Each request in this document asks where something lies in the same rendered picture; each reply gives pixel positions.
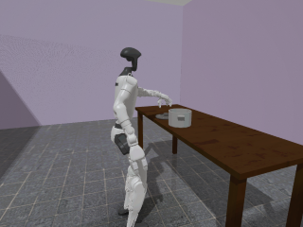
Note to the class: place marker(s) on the right robot hand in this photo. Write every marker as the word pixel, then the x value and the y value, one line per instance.
pixel 136 153

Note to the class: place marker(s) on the robot left upper arm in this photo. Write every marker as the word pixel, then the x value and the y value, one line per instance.
pixel 140 92

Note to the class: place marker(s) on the robot left forearm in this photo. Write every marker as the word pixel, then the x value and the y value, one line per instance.
pixel 151 93

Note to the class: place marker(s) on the right robot shin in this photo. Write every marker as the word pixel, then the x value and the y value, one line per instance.
pixel 136 199

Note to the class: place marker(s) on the robot right forearm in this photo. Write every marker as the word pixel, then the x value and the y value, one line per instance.
pixel 125 123

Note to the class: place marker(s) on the left robot hand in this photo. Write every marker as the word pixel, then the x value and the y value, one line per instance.
pixel 166 98

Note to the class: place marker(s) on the pot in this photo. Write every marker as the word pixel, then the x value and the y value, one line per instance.
pixel 180 118

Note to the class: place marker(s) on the lid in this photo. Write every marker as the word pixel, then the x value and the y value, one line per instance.
pixel 161 116

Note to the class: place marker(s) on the table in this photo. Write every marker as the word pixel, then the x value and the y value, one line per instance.
pixel 241 151

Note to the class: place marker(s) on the robot right upper arm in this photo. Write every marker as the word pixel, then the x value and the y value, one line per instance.
pixel 128 84

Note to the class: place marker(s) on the robot right thigh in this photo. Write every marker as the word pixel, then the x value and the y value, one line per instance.
pixel 125 149

